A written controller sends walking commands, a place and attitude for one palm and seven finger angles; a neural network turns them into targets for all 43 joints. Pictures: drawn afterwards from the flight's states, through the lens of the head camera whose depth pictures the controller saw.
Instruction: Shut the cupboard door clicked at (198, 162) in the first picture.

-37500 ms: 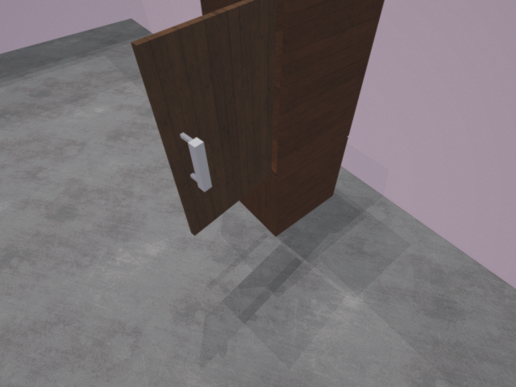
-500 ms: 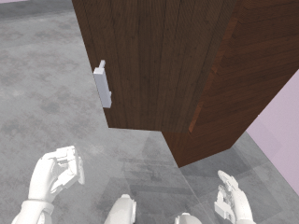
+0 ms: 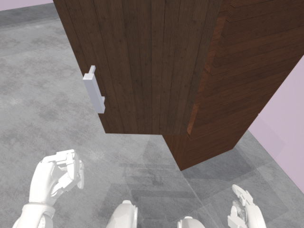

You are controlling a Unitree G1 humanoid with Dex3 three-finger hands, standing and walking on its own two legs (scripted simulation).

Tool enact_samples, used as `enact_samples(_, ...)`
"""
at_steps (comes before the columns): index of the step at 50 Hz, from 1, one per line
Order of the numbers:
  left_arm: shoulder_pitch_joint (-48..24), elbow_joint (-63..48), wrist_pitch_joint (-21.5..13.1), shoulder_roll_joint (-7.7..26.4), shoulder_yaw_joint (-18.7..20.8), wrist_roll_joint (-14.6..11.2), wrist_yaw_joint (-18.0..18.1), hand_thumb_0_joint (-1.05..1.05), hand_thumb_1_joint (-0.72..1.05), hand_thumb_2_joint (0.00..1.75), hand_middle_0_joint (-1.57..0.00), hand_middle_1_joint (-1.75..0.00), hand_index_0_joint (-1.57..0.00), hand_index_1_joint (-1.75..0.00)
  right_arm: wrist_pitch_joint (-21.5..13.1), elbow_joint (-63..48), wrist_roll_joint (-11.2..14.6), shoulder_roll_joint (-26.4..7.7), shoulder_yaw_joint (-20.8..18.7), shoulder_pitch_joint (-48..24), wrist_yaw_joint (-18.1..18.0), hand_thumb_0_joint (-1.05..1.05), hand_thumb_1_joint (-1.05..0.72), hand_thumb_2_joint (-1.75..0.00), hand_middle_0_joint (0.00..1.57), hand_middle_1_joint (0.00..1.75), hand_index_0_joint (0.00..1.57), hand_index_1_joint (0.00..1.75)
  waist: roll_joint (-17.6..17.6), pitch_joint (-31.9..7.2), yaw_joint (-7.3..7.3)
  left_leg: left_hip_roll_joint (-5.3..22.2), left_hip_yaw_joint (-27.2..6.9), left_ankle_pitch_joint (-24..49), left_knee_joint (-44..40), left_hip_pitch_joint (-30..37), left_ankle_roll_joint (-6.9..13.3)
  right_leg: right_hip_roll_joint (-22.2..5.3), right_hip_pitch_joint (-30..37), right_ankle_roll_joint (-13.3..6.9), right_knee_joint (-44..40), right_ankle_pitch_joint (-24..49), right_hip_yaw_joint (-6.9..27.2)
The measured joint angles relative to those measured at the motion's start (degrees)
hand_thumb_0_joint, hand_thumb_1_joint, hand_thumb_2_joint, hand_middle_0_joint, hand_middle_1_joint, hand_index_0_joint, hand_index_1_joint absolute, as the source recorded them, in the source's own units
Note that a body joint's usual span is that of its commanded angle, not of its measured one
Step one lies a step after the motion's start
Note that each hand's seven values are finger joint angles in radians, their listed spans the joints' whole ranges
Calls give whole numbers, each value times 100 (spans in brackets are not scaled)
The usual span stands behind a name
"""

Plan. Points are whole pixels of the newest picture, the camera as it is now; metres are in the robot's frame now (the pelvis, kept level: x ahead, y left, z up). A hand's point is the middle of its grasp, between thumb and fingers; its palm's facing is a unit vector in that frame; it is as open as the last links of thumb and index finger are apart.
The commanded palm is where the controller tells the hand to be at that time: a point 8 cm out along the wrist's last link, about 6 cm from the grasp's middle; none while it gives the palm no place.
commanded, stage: raise the hand and make a fist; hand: left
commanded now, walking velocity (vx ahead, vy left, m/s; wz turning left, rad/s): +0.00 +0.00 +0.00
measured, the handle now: (96, 90) +0.49 +0.21 +0.06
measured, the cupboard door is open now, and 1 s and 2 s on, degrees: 66 66 62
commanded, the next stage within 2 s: bring the fist close to the handle in 0.06 s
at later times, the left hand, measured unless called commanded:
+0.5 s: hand (87, 154) +0.28 +0.18 +0.07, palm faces -0.03 -1.00 -0.02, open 3.1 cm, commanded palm +0.26 +0.23 +0.07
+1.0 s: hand (100, 121) +0.37 +0.17 +0.07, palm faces +0.00 -1.00 -0.01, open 3.1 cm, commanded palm +0.35 +0.22 +0.07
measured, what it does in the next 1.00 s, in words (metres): stands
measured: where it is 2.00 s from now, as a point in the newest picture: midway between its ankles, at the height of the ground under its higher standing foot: outside the picture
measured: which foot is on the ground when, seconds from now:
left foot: down 0.00-1.00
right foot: down 0.00-1.00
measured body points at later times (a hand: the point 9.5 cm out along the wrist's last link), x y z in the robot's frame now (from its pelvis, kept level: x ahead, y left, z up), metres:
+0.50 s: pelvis +0.00 +0.00 +0.00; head +0.05 +0.00 +0.45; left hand +0.27 +0.23 +0.07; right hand +0.17 -0.23 -0.08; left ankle +0.08 +0.13 -0.64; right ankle +0.00 -0.12 -0.64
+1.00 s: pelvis +0.00 +0.00 +0.01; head +0.07 +0.00 +0.45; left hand +0.36 +0.22 +0.07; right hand +0.13 -0.25 -0.10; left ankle +0.08 +0.13 -0.64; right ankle +0.00 -0.12 -0.64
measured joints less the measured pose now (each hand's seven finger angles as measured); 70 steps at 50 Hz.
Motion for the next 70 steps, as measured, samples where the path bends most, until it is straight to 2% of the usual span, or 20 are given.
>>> enact_samples(11, -106, 79, -15, -32, -13, -16, -83, 1, 90, 90, -130, -150, -130, -150, 63, -52, 2, 48, 56, -110, 8, 1, -91, -90, 20, 30, 20, 30, 4, -22, 71, -15, -10, -20, 20, -3, 4, -10, 9, 4, 12, -23, -8)
enact_samples(16, -519, 314, -15, -5, -50, 27, -60, 1, 90, 90, -130, -150, -130, -150, 27, -8, 0, 13, 104, -150, -20, 1, -91, -90, 20, 30, 20, 30, 17, 2, 88, -24, -52, -13, 75, -82, 10, -11, -39, 7, 42, -18, -46)
enact_samples(28, -1670, 1057, 305, -33, -133, 255, 249, 1, 90, 90, -130, -150, -130, -150, 148, 142, 2, 25, 159, -77, 37, 1, -91, -90, 20, 30, 20, 30, -12, 51, -58, -24, 45, 101, -170, 58, 44, -20, 42, 41, -173, 124, 43)
enact_samples(45, -3352, 2803, 44, 22, 132, 422, 392, 1, 90, 90, -130, -151, -130, -150, 355, 508, -22, -84, 70, -22, 80, 1, -91, -90, 20, 30, 20, 30, -72, 112, -176, -18, 128, 165, -295, -10, 50, -22, -90, 51, -238, 187, 125)
enact_samples(60, -4415, 4004, -181, 79, 374, 611, 527, 1, 90, 90, -130, -150, -130, -150, 572, 642, -58, -62, 22, 108, 181, 1, -91, -90, 20, 30, 20, 30, -93, 74, -278, 8, 189, 166, -362, -78, 28, -2, -217, 34, -248, 186, 189)
enact_samples(70, -4367, 4219, -289, 127, 587, 568, 391, 1, 90, 90, -130, -150, -130, -150, 761, 624, -42, -70, -4, 211, 212, 1, -91, -90, 20, 30, 20, 30, -114, 69, -313, 35, 244, 169, -440, -15, 17, 20, -202, 25, -291, 196, 245)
